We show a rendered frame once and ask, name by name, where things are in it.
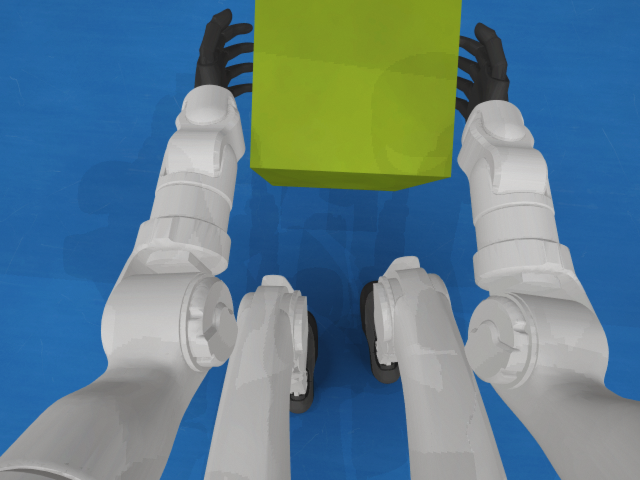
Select robot right hand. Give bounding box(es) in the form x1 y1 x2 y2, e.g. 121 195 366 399
455 23 510 122

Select left robot upper arm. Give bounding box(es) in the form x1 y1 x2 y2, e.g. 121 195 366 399
0 272 238 480

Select robot left forearm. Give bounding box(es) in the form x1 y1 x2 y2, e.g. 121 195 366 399
101 85 245 354

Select robot right forearm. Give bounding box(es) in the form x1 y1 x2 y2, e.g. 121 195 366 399
457 100 609 358

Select carton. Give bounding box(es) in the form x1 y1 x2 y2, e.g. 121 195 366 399
250 0 462 191

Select robot left foot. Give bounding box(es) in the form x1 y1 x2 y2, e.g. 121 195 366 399
290 310 318 414

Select right robot upper arm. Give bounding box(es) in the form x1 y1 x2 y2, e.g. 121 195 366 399
464 292 640 480

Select robot left hand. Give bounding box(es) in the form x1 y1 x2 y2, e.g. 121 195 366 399
194 9 254 98

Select robot right thigh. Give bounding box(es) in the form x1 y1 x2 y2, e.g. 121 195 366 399
373 267 507 480

